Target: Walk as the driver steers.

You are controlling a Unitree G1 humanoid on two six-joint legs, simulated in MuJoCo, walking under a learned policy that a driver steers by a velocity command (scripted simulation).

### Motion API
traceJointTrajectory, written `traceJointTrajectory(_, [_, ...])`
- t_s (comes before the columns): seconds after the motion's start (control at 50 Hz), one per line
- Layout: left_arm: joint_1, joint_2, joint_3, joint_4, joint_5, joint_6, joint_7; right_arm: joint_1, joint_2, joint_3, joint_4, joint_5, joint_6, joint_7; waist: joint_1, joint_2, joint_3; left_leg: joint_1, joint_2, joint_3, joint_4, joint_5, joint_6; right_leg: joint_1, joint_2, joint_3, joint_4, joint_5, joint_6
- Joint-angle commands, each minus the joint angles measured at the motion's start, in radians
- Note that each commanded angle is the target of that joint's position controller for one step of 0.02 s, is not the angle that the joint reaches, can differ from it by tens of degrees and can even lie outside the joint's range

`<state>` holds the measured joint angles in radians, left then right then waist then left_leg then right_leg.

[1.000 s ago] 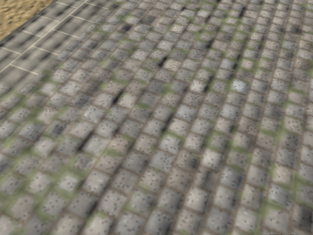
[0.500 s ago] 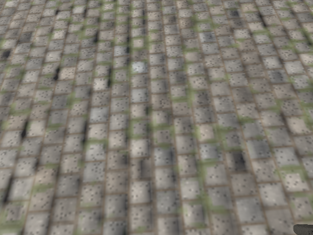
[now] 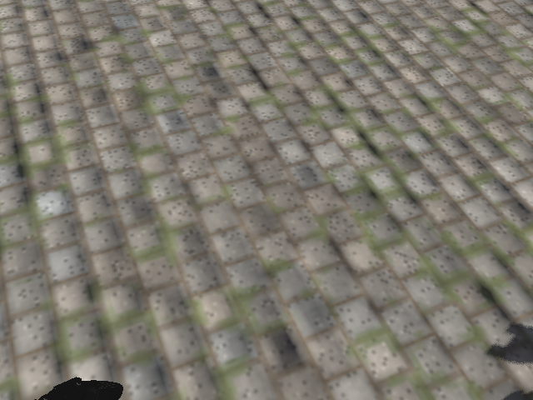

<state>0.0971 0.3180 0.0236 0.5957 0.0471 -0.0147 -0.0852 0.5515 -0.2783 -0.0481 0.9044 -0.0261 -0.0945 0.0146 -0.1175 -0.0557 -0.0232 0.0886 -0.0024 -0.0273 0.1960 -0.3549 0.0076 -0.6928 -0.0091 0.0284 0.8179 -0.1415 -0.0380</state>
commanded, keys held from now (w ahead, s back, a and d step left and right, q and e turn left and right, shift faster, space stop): w+q+shift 0.94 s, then q+shift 0.06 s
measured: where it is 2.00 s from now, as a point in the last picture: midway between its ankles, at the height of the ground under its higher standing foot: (96, 193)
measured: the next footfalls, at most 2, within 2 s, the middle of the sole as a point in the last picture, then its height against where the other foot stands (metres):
right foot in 0.10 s outside the picture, level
left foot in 0.56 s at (191, 337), level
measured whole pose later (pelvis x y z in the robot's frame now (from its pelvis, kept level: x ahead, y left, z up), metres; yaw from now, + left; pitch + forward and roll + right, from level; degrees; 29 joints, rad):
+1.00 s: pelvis +0.88 +0.17 -0.02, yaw +47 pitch +2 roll -1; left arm 0.01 0.29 -0.02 0.57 0.05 -0.08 0.02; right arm 0.41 -0.38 -0.10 0.84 0.00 -0.06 0.01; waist -0.11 0.02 0.05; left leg -0.03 -0.17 -0.27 0.83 -0.49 0.12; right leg -0.53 -0.03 0.04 0.59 -0.14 0.04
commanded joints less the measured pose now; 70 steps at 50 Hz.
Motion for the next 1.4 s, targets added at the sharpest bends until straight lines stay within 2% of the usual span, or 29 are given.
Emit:
traceJointTrajectory(0.02, [-0.221,0.025,-0.009,-0.139,-0.005,-0.029,-0.005,-0.047,-0.157,-0.023,-0.032,0.007,-0.015,-0.001,0.032,0.199,0.164,-0.170,0.207,-0.113,-0.146,0.489,0.144,0.132,0.007,-0.113,-0.158,0.012,-0.034])
traceJointTrajectory(0.08, [0.135,0.101,0.030,-0.031,-0.006,-0.034,0.046,-0.074,-0.240,-0.035,-0.013,0.015,-0.010,-0.011,0.238,0.192,-0.047,-0.190,0.204,-0.056,0.295,1.171,0.119,0.605,0.107,-0.111,-0.216,-0.091,-0.076])
traceJointTrajectory(0.1, [0.330,0.154,0.055,0.027,0.006,-0.038,0.069,-0.117,-0.235,-0.032,-0.029,0.019,-0.014,-0.011,0.348,0.161,-0.146,-0.393,0.159,-0.048,0.572,0.970,0.103,0.901,0.012,-0.019,-0.229,-0.105,-0.084])
traceJointTrajectory(0.12, [0.439,0.251,0.081,0.047,0.041,-0.048,0.087,-0.065,-0.078,0.001,-0.072,0.025,-0.017,-0.005,0.317,-0.087,-0.319,-0.650,0.035,-0.023,0.972,0.216,0.095,1.159,-0.297,0.350,-0.307,-0.581,-0.104])
traceJointTrajectory(0.14, [0.437,0.262,0.079,0.036,0.029,-0.045,0.083,-0.059,-0.078,0.000,-0.102,0.048,-0.013,-0.001,0.291,-0.183,-0.427,-0.753,-0.036,-0.096,1.163,-0.089,0.110,1.111,-0.455,0.773,-0.533,-0.843,-0.125])
traceJointTrajectory(0.2, [0.219,0.092,0.043,0.067,0.012,-0.055,0.082,-0.199,-0.095,-0.010,-0.097,0.021,0.019,0.015,0.175,-0.004,0.001,-0.794,0.095,-0.065,1.109,0.128,0.101,0.692,-0.309,0.363,-0.598,-0.407,-0.079])
traceJointTrajectory(0.32, [0.246,0.010,0.025,0.158,-0.029,-0.102,0.074,-0.340,-0.021,0.005,-0.148,0.000,0.083,0.056,0.101,-0.026,0.162,-0.885,0.134,-0.011,1.040,0.249,0.071,0.555,-0.221,-0.065,-0.718,-0.004,-0.027])
traceJointTrajectory(0.46, [0.304,0.093,0.034,0.223,-0.028,-0.114,0.105,-0.546,-0.037,0.032,-0.244,0.010,0.071,0.087,0.081,0.018,0.158,-0.652,-0.008,0.232,0.574,0.455,0.153,0.672,-0.177,-0.331,-0.672,0.926,0.032])
traceJointTrajectory(0.54, [0.191,0.202,0.065,0.175,-0.002,-0.049,0.131,-0.013,-0.192,-0.033,-0.091,0.013,0.080,0.044,-0.189,-0.051,-0.134,-0.085,-0.113,0.161,0.528,0.211,0.244,0.656,-0.234,-0.272,0.062,1.265,0.020])
traceJointTrajectory(0.56, [0.175,0.170,0.063,0.180,0.000,-0.043,0.110,0.051,-0.227,-0.061,-0.061,0.020,0.081,0.016,-0.184,0.063,-0.121,0.070,-0.077,0.059,0.435,0.159,0.281,0.473,-0.118,-0.269,0.447,0.558,0.017])
traceJointTrajectory(0.58, [0.174,0.003,0.017,0.133,0.020,-0.061,0.094,-0.044,-0.295,-0.076,-0.070,0.026,0.092,0.002,-0.048,0.294,-0.029,0.129,0.056,-0.196,0.509,0.339,0.320,0.109,0.041,-0.210,0.824,-0.360,0.038])
traceJointTrajectory(0.6, [0.217,0.026,0.009,0.014,-0.014,-0.086,0.091,-0.091,-0.368,-0.092,-0.123,0.002,0.098,0.002,0.015,0.301,-0.244,0.349,0.215,-0.681,0.256,0.097,0.523,-0.155,0.066,0.012,0.936,-0.374,0.055])
traceJointTrajectory(0.62, [0.144,0.080,0.005,0.011,-0.004,-0.112,0.092,-0.117,-0.313,-0.091,-0.143,0.002,0.097,-0.006,-0.001,0.105,-0.161,0.258,0.256,-0.818,0.053,-0.147,0.482,-0.218,0.007,0.074,0.831,-0.289,0.042])
traceJointTrajectory(0.7, [0.131,0.075,-0.006,0.035,0.033,-0.063,0.091,-0.222,-0.189,-0.050,-0.131,0.013,0.043,-0.021,0.167,-0.070,0.102,-0.304,0.104,-0.506,0.002,0.101,0.373,0.017,-0.113,0.063,0.497,-0.237,0.095])
traceJointTrajectory(0.78, [-0.074,0.022,-0.031,-0.058,0.014,-0.040,0.069,-0.210,-0.197,-0.054,-0.135,0.018,0.010,-0.011,0.123,-0.001,0.156,-0.511,-0.020,-0.347,-0.042,0.262,0.323,0.150,-0.121,-0.015,0.100,-0.007,0.127])
traceJointTrajectory(0.88, [-0.164,0.038,-0.030,-0.098,-0.021,-0.050,0.069,-0.141,-0.227,-0.074,-0.120,0.030,0.013,0.000,0.039,0.095,0.075,-0.311,-0.002,-0.361,0.045,0.584,0.231,0.290,-0.032,-0.026,-0.226,0.235,0.080])
traceJointTrajectory(0.94, [0.079,0.147,0.018,-0.034,-0.026,-0.060,0.095,-0.188,-0.290,-0.088,-0.131,0.015,0.016,-0.007,0.172,0.100,-0.091,-0.212,-0.005,-0.373,0.377,0.885,0.159,0.585,0.033,-0.009,-0.268,0.032,0.054])
traceJointTrajectory(0.96, [0.289,0.188,0.038,0.016,-0.021,-0.066,0.113,-0.248,-0.292,-0.089,-0.143,0.012,0.011,-0.002,0.295,0.090,-0.168,-0.298,-0.048,-0.341,0.633,0.854,0.127,0.798,-0.007,0.000,-0.277,-0.002,0.042])
traceJointTrajectory(0.98, [0.485,0.246,0.059,0.049,0.015,-0.075,0.133,-0.262,-0.141,-0.051,-0.174,0.016,0.003,-0.007,0.338,-0.046,-0.280,-0.468,-0.115,-0.265,0.986,0.330,0.114,1.021,-0.241,0.210,-0.290,-0.227,0.018])
traceJointTrajectory(1.0, [0.365,0.325,0.075,0.028,0.036,-0.069,0.125,-0.097,-0.039,-0.016,-0.242,0.068,0.012,-0.014,0.164,-0.427,-0.432,-0.727,-0.208,-0.132,1.247,-0.213,0.064,1.173,-0.542,0.790,-0.467,-0.096,-0.108])
traceJointTrajectory(1.02, [0.268,0.219,0.070,0.006,0.021,-0.059,0.113,-0.152,-0.152,-0.023,-0.192,0.019,0.032,-0.029,0.179,-0.184,-0.311,-0.810,-0.098,-0.110,1.266,-0.114,0.074,1.039,-0.463,0.755,-0.470,-0.056,-0.134])
traceJointTrajectory(1.06, [0.219,0.067,0.027,0.049,0.008,-0.061,0.095,-0.274,-0.146,-0.027,-0.188,-0.010,0.044,-0.009,0.173,0.002,-0.089,-0.757,-0.050,-0.073,1.177,-0.024,0.052,0.764,-0.333,0.402,-0.431,0.391,-0.144])
traceJointTrajectory(1.08, [0.193,0.064,0.031,0.048,-0.050,-0.088,0.090,-0.321,-0.104,-0.016,-0.237,0.063,0.037,-0.016,0.172,-0.112,-0.038,-0.766,-0.001,-0.090,1.155,-0.073,0.023,0.740,-0.260,0.296,-0.458,0.548,-0.139])
traceJointTrajectory(1.1, [0.188,0.060,0.030,0.082,-0.057,-0.104,0.085,-0.321,-0.096,-0.007,-0.245,0.073,0.038,-0.010,0.145,-0.105,-0.022,-0.757,0.014,-0.108,1.105,-0.085,0.019,0.702,-0.250,0.273,-0.476,0.585,-0.147])
traceJointTrajectory(1.16, [0.141,0.094,0.041,0.106,-0.078,-0.111,0.077,-0.398,-0.063,0.019,-0.282,0.024,0.031,-0.004,0.100,-0.004,0.013,-0.684,0.029,-0.044,0.748,-0.056,-0.011,0.577,-0.225,0.227,-0.519,0.691,-0.176])
traceJointTrajectory(1.24, [0.139,0.223,0.088,0.107,-0.087,-0.088,0.098,-0.476,-0.099,0.025,-0.290,0.022,0.012,0.020,0.100,-0.037,-0.042,-0.387,-0.047,-0.026,0.401,0.345,-0.022,0.456,-0.152,0.160,-0.531,0.549,-0.133])
traceJointTrajectory(1.32, [0.171,0.176,0.085,0.104,-0.088,-0.078,0.102,-0.454,-0.165,-0.009,-0.281,-0.006,0.019,-0.011,0.055,-0.004,-0.056,-0.176,-0.009,-0.061,0.240,0.552,0.044,0.405,-0.069,0.178,-0.328,0.378,-0.025])
traceJointTrajectory(1.36, [0.333,0.033,0.039,0.083,-0.074,-0.067,0.100,-0.353,-0.234,-0.022,-0.297,-0.050,0.045,-0.039,0.077,0.300,-0.308,0.192,0.450,-0.391,0.340,1.251,0.261,0.119,0.070,0.083,0.193,-0.551,0.073])
traceJointTrajectory(1.4, [0.374,0.152,0.071,0.101,-0.095,-0.022,0.106,-0.406,-0.139,-0.010,-0.303,0.007,0.083,-0.029,0.091,0.230,-0.314,0.108,0.420,-0.378,0.294,0.921,0.299,0.034,-0.010,0.064,0.422,-0.542,0.117])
